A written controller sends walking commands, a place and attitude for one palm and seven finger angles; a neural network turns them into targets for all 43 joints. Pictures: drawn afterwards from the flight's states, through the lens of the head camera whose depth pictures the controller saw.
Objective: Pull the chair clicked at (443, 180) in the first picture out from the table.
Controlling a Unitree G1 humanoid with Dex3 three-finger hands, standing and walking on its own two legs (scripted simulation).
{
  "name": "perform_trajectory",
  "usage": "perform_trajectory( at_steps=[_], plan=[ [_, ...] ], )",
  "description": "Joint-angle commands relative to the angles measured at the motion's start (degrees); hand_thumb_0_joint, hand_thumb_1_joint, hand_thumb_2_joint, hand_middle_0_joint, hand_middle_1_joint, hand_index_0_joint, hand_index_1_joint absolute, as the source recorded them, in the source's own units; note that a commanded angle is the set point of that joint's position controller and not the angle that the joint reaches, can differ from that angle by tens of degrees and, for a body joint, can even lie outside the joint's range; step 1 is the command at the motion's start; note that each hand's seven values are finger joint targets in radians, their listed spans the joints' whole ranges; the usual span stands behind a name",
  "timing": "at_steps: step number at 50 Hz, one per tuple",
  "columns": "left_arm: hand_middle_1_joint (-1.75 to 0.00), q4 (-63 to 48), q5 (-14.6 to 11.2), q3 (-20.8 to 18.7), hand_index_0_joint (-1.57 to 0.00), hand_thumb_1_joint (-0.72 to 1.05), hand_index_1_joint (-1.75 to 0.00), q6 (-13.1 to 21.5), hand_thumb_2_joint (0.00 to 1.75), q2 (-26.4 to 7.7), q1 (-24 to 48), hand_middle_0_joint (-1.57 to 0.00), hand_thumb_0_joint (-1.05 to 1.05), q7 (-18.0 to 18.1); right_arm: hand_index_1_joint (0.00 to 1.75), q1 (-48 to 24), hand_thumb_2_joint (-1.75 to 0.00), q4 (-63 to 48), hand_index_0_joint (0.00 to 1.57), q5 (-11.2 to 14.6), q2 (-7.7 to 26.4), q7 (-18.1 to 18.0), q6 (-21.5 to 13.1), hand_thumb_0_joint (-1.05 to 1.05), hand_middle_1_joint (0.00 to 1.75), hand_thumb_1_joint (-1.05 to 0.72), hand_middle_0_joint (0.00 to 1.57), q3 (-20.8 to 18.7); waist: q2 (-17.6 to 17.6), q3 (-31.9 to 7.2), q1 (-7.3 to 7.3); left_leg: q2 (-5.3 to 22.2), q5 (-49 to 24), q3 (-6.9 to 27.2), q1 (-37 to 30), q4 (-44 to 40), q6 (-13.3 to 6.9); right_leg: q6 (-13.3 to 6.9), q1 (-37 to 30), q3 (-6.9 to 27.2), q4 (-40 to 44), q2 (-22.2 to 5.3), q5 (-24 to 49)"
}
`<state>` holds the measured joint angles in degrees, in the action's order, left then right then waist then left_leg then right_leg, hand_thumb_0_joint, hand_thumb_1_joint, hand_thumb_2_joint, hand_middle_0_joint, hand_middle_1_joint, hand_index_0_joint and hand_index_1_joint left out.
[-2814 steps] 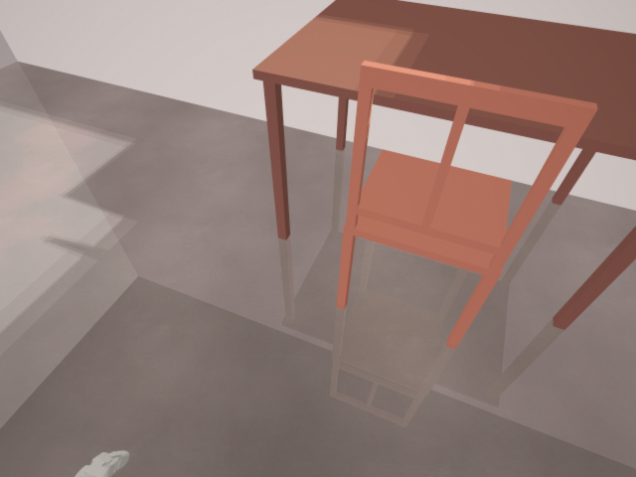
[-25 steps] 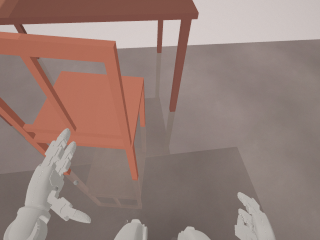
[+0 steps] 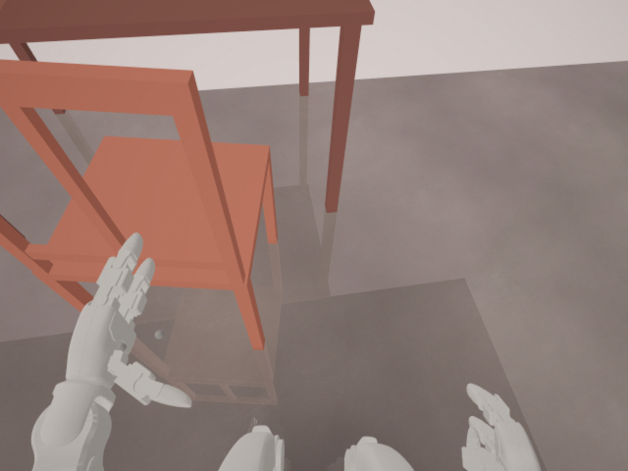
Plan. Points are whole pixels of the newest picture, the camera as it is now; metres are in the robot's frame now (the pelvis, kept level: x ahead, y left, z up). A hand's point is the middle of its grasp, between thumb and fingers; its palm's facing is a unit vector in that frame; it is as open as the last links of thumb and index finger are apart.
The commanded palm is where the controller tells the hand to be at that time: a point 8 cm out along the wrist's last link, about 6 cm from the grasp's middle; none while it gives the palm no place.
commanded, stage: aim the fingers beside a spindle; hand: left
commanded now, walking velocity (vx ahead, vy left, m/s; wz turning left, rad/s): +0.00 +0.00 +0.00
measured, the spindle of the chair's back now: (82, 195) +0.49 +0.37 +0.01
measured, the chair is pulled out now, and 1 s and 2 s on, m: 0.21 0.21 0.21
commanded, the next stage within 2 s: none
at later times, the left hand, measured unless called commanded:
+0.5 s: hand (190, 314) +0.31 +0.17 +0.01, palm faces -0.04 -1.00 -0.04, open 17.0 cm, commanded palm +0.29 +0.23 +0.01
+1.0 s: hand (213, 295) +0.34 +0.15 -0.02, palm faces -0.04 -1.00 -0.03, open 17.0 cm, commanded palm +0.32 +0.21 -0.01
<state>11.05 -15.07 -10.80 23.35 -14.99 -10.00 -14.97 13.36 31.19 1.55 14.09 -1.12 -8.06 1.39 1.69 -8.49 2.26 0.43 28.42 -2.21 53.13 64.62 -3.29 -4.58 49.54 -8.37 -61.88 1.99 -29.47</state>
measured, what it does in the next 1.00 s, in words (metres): stands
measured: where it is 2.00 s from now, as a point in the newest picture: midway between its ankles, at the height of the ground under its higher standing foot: outside the picture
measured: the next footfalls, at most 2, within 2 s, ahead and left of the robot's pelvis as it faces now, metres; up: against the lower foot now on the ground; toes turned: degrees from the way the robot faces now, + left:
none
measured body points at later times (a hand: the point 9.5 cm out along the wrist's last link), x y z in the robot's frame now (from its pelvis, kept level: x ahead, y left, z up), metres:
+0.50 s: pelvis -0.01 +0.00 -0.02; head +0.09 +0.00 +0.42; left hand +0.30 +0.22 +0.02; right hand +0.15 -0.25 -0.11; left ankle +0.03 +0.08 -0.65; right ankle +0.01 -0.07 -0.65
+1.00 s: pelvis -0.01 +0.00 -0.03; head +0.10 +0.01 +0.40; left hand +0.34 +0.21 -0.01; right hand +0.13 -0.24 -0.14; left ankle +0.03 +0.08 -0.65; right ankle +0.01 -0.07 -0.65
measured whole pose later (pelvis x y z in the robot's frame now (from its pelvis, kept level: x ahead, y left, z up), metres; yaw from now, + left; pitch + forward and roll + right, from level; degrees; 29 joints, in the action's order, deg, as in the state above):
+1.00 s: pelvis -0.01 +0.00 -0.03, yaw -1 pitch +22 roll -2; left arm 26.3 -9.8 -6.7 25.9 -12.5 9.9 -7.0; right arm 12.3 32.2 0.8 14.1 0.6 -2.6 1.2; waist 1.3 -9.6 3.2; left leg 0.6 30.8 -3.2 64.7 73.1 -4.0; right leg -4.5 61.6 -7.8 -71.2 1.4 -32.0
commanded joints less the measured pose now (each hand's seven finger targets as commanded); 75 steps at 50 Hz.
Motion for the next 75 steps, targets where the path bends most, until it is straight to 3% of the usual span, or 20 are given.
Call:
perform_trajectory(
  at_steps=[1,7,11,14,21,23,24,29,32,38,47,52,54,57,62,66,68,70,71,75],
  plan=[
    [-0.08,-9.49,-0.7,-3.63,-0.06,-0.5,-0.08,4.0,0.3,-7.9,5.79,-0.06,0.0,-0.08,0.3,-1.71,-0.9,-8.45,0.2,0.1,8.13,-0.56,-2.53,0.0,0.3,-0.9,0.2,-3.35,1.04,-13.84,-0.18,-0.08,-14.49,5.23,-7.98,-7.29,0.9,3.37,-9.39,8.69,8.73,-1.17,14.2],
    [-0.08,-11.41,-1.1,-3.35,-0.06,-0.5,-0.08,7.17,0.3,-8.26,8.82,-0.06,0.0,-0.52,0.3,-0.78,-0.9,-7.08,0.2,-0.1,8.15,-0.66,-3.35,0.0,0.3,-0.9,0.2,-3.53,2.93,-17.64,0.02,0.17,-16.85,5.41,-9.34,-5.81,0.88,3.3,-9.4,9.19,7.44,-1.33,16.47],
    [-0.08,-7.4,-0.23,-0.5,-0.06,-0.5,-0.08,6.38,0.3,-6.19,12.31,-0.06,0.0,0.08,0.3,-1.0,-0.9,-6.5,0.2,-0.11,8.53,-0.56,-3.01,0.0,0.3,-0.9,0.2,-3.37,1.19,-14.29,1.32,0.21,-13.23,5.91,-7.08,-5.32,0.8,3.37,-5.14,8.73,7.08,-1.17,12.16],
    [-0.08,-4.31,0.49,-1.47,-0.06,-0.5,-0.08,5.35,0.3,-6.81,13.34,-0.06,0.0,0.83,0.3,-0.94,-0.9,-6.84,0.2,-0.01,8.73,-0.46,-2.32,0.0,0.3,-0.9,0.2,-3.55,-0.75,-14.62,0.86,0.05,-11.58,5.58,-5.51,-4.88,0.81,3.49,-5.07,9.21,7.05,-1.28,10.55],
    [-0.08,-6.54,1.41,-2.27,-0.06,-0.5,-0.08,6.19,0.3,-7.83,18.32,-0.06,0.0,3.5,0.3,-0.93,-0.9,-7.44,0.2,-0.35,8.1,-0.15,-1.4,0.0,0.3,-0.9,0.2,-3.43,2.61,-19.72,-0.18,0.13,-13.9,5.44,-6.78,-4.33,0.87,3.19,-6.1,9.3,5.19,-1.22,12.84],
    [-0.08,-5.06,1.49,-3.77,-0.06,-0.5,-0.08,6.36,0.3,-9.04,19.0,-0.06,0.0,4.1,0.3,-0.53,-0.9,-6.73,0.2,-0.45,8.2,-0.09,-1.0,0.0,0.3,-0.9,0.2,-3.49,1.24,-20.14,-0.19,0.18,-14.04,5.35,-5.92,-3.76,0.95,3.36,-6.52,9.67,4.99,-1.23,13.4],
    [-0.08,-4.65,1.76,-1.18,-0.06,-0.5,-0.08,6.33,0.3,-6.59,19.39,-0.06,0.0,3.9,0.3,-0.87,-0.9,-6.92,0.2,-0.43,7.94,0.04,-0.88,0.0,0.3,-0.9,0.2,-3.26,1.83,-19.82,0.33,0.02,-13.85,5.26,-5.68,-3.57,0.87,3.42,-6.09,9.82,5.0,-1.33,13.47],
    [-0.08,-1.08,2.36,2.27,-0.06,-0.5,-0.08,5.06,0.3,-3.69,20.05,-0.06,0.0,3.65,0.3,-0.33,-0.9,-6.84,0.2,-0.33,8.49,0.47,-0.01,0.0,0.3,-0.9,0.2,-3.42,1.09,-18.27,1.0,0.05,-12.79,5.59,-5.24,-3.35,0.97,3.37,-3.24,8.88,4.36,-1.25,12.55],
    [-0.08,1.16,2.38,0.71,-0.06,-0.5,-0.08,4.58,0.3,-4.94,21.81,-0.06,0.0,4.12,0.3,0.27,-0.9,-6.6,0.2,-0.31,8.82,0.35,0.62,0.0,0.3,-0.9,0.2,-3.6,-2.63,-18.16,1.22,0.01,-11.94,5.42,-2.84,-2.28,0.76,3.58,-3.56,9.52,4.34,-1.28,12.28],
    [-0.08,-3.59,3.87,0.91,-0.06,-0.5,-0.08,7.28,0.3,-5.35,26.37,-0.06,0.0,7.06,0.3,0.27,-0.9,-6.42,0.2,-0.84,8.39,0.67,1.07,0.0,0.3,-0.9,0.2,-3.88,3.2,-22.42,0.4,0.42,-15.18,6.42,-8.21,-2.37,1.4,2.92,-0.2,8.16,1.82,-1.17,13.03],
    [-0.08,6.42,5.14,2.41,-0.06,-0.5,-0.08,5.67,0.3,-3.33,29.56,-0.06,0.0,7.88,0.3,0.61,-0.9,-5.79,0.2,-0.74,8.65,1.12,3.1,0.0,0.3,-0.9,0.2,-3.64,-1.38,-19.24,1.64,-0.03,-10.62,5.89,-1.31,-0.59,1.09,3.14,0.98,8.84,1.43,-1.04,10.38],
    [-0.08,-1.43,4.23,0.08,-0.06,-0.5,-0.08,6.69,0.3,-5.98,29.62,-0.06,0.0,7.69,0.3,0.68,-0.9,-7.05,0.2,-0.77,8.57,1.18,3.69,0.0,0.3,-0.9,0.2,-3.91,4.0,-27.96,-0.49,0.14,-16.89,6.23,-8.33,-1.05,1.57,2.86,-1.36,8.65,0.3,-1.03,15.44],
    [-0.08,-4.36,3.76,-1.0,-0.06,-0.5,-0.08,7.33,0.3,-7.17,29.04,-0.06,0.0,8.14,0.3,0.63,-0.9,-7.0,0.2,-0.77,8.37,1.12,3.78,0.0,0.3,-0.9,0.2,-3.98,4.28,-29.01,-0.67,0.47,-19.61,6.41,-10.61,-1.56,1.75,2.9,-2.21,8.46,0.45,-0.92,17.53],
    [-0.08,-4.09,3.75,1.45,-0.06,-0.5,-0.08,7.08,0.3,-4.59,26.45,-0.06,0.0,8.34,0.3,0.93,-0.9,-6.49,0.2,-0.73,8.14,1.18,3.89,0.0,0.3,-0.9,0.2,-3.84,2.07,-26.29,0.47,0.76,-20.9,6.89,-10.75,-2.0,1.61,3.06,-1.54,7.65,0.67,-0.67,18.14],
    [-0.08,5.74,4.29,2.91,-0.06,-0.5,-0.08,5.07,0.3,-2.43,25.36,-0.06,0.0,7.28,0.3,0.76,-0.9,-5.68,0.2,-0.4,8.75,0.98,4.73,0.0,0.3,-0.9,0.2,-3.69,-3.23,-16.84,2.21,0.27,-11.94,6.38,-2.26,-1.73,1.14,3.26,1.18,7.6,1.96,-0.72,12.01],
    [-0.08,3.2,4.17,3.88,-0.06,-0.5,-0.08,6.27,0.3,-2.35,30.29,-0.06,0.0,6.66,0.3,0.52,-0.9,-6.2,0.2,-0.37,8.89,0.77,4.54,0.0,0.3,-0.9,0.2,-3.95,-0.05,-19.21,2.23,0.23,-11.24,6.75,-4.41,-1.3,1.23,2.9,2.8,7.78,1.55,-0.93,10.21],
    [-0.08,-3.19,4.14,3.84,-0.06,-0.5,-0.08,8.09,0.3,-3.01,30.76,-0.06,0.0,6.99,0.3,0.32,-0.9,-6.7,0.2,-0.73,8.64,0.91,4.1,0.0,0.3,-0.9,0.2,-4.11,5.12,-24.93,0.87,0.45,-15.35,7.47,-10.83,-1.78,1.8,2.56,2.9,7.5,0.79,-0.96,12.02],
    [-0.08,-8.03,4.01,1.88,-0.06,-0.5,-0.08,9.27,0.3,-5.36,28.93,-0.06,0.0,8.05,0.3,0.49,-0.9,-6.89,0.2,-0.94,8.59,1.0,3.87,0.0,0.3,-0.9,0.2,-4.23,6.65,-28.62,-0.41,0.89,-20.6,8.16,-15.35,-2.42,2.48,2.34,1.77,7.11,0.17,-0.89,14.93],
    [-0.08,-8.38,4.2,2.24,-0.06,-0.5,-0.08,9.18,0.3,-5.28,27.31,-0.06,0.0,8.6,0.3,0.64,-0.9,-6.86,0.2,-1.0,8.68,1.08,3.94,0.0,0.3,-0.9,0.2,-4.26,6.57,-29.22,-0.16,1.11,-22.23,8.58,-16.3,-2.38,2.56,2.4,2.46,6.76,-0.25,-0.7,15.52],
    [-0.08,-1.19,5.4,3.36,-0.06,-0.5,-0.08,7.05,0.3,-3.07,24.83,-0.06,0.0,9.98,0.3,0.1,-0.9,-6.11,0.2,-0.94,8.31,1.48,4.99,0.0,0.3,-0.9,0.2,-3.92,1.34,-21.24,1.17,0.93,-16.46,8.16,-9.56,-2.74,2.06,2.91,2.84,6.62,0.78,-0.51,12.62]
  ],
)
